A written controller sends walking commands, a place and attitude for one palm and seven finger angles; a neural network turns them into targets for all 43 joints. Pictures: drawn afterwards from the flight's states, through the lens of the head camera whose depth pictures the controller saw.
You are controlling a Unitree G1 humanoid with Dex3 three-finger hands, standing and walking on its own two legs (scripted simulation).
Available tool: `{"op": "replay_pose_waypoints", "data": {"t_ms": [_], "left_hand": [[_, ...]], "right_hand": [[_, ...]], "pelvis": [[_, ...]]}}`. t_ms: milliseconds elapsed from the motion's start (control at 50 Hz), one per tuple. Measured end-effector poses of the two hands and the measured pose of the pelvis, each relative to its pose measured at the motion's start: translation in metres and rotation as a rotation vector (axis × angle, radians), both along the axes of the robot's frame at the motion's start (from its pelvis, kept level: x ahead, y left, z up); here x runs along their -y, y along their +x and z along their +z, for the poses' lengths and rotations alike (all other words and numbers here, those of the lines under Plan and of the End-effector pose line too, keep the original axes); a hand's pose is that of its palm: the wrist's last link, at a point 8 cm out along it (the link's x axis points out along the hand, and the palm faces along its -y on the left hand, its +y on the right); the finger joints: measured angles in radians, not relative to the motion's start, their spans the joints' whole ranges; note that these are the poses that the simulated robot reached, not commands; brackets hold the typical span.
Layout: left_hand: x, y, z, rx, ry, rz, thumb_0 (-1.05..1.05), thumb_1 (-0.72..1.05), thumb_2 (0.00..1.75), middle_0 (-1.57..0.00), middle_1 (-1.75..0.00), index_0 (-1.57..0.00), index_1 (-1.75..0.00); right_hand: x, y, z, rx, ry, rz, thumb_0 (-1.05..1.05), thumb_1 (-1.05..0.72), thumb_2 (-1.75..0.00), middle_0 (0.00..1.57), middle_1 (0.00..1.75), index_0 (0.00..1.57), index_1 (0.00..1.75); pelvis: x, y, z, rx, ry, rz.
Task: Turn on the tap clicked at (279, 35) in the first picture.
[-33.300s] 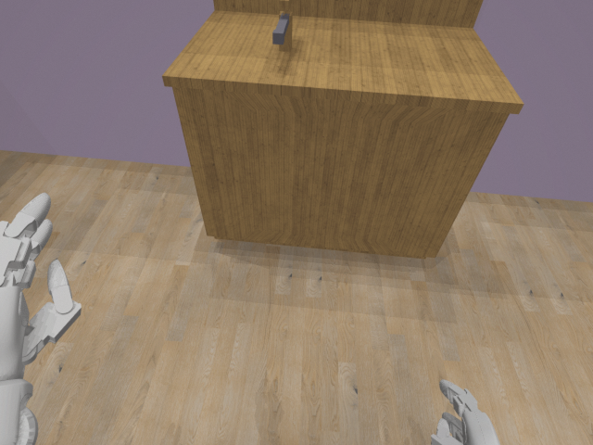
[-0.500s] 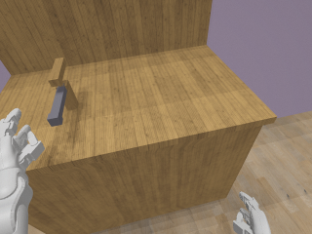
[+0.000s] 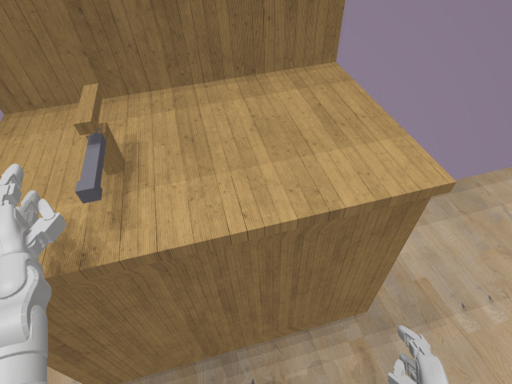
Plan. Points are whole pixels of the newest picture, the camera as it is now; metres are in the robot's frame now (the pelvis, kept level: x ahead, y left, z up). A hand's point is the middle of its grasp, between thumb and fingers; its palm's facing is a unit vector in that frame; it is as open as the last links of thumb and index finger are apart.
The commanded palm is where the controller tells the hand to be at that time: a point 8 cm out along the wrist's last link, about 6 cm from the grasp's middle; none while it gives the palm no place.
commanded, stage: reach beside the lever's end, fingers flat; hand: left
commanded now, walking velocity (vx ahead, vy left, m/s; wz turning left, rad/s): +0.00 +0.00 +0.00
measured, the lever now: (89, 190) +0.36 +0.31 +0.13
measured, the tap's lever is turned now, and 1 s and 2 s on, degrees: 0 0 16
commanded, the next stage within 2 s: push the lever round in 0.60 s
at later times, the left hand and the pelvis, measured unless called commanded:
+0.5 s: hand (68, 215) +0.31 +0.32 +0.12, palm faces +0.56 -0.83 -0.09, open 7.8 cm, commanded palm +0.26 +0.36 +0.13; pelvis +0.01 +0.01 +0.00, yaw +0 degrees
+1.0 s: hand (75, 212) +0.31 +0.31 +0.13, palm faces +0.56 -0.83 -0.08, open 7.8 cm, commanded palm +0.27 +0.34 +0.12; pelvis +0.01 +0.00 +0.00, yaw +0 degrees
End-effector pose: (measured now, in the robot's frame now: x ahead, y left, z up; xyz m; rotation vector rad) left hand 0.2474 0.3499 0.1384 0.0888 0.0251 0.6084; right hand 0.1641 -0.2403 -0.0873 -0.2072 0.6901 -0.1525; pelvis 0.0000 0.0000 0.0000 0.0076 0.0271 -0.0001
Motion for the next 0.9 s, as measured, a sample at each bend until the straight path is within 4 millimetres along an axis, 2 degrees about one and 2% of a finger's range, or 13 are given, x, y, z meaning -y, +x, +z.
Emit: {"op": "replay_pose_waypoints", "data": {"t_ms": [260,360,460,540,660,900], "left_hand": [[-0.008,0.016,-0.007,-0.002,-0.003,0.002,0.02,0.9,0.9,-0.15,-0.15,-0.15,-0.15],[-0.003,0.021,-0.005,0.017,0.011,-0.018,0.02,0.9,0.9,-0.15,-0.15,-0.15,-0.15],[0.001,0.018,-0.008,0.011,0.0,-0.03,0.02,0.9,0.9,-0.15,-0.15,-0.15,-0.15],[-0.005,0.015,-0.012,-0.009,-0.008,0.004,0.02,0.9,0.9,-0.15,-0.15,-0.15,-0.15],[-0.011,0.011,-0.007,0.016,0.009,0.018,0.02,0.9,0.9,-0.15,-0.15,-0.15,-0.15],[0.004,0.021,-0.009,0.006,-0.01,-0.019,0.02,0.9,0.9,-0.15,-0.15,-0.15,-0.15]], "right_hand": [[-0.01,-0.006,-0.003,-0.037,0.0,0.005,0.01,-0.9,-0.9,0.2,0.3,0.2,0.3],[-0.013,-0.006,-0.003,-0.039,0.004,0.006,0.01,-0.9,-0.9,0.2,0.3,0.2,0.3],[-0.014,-0.002,-0.001,-0.036,0.011,0.001,0.01,-0.9,-0.9,0.2,0.3,0.2,0.3],[-0.015,0.002,0.001,-0.036,0.008,0.005,0.01,-0.9,-0.9,0.2,0.3,0.2,0.3],[-0.014,0.008,0.001,-0.03,0.0,0.021,0.01,-0.9,-0.9,0.2,0.3,0.2,0.3],[-0.01,0.01,0.001,-0.024,0.009,0.016,0.01,-0.9,-0.9,0.2,0.3,0.2,0.3]], "pelvis": [[-0.009,0.003,0.001,-0.015,-0.005,0.001],[-0.012,0.006,0.001,-0.018,-0.006,-0.001],[-0.013,0.009,0.002,-0.018,-0.005,-0.006],[-0.012,0.01,0.002,-0.015,-0.005,-0.005],[-0.011,0.009,0.001,-0.014,-0.007,0.004],[-0.007,0.01,0.001,-0.019,-0.003,0.0]]}}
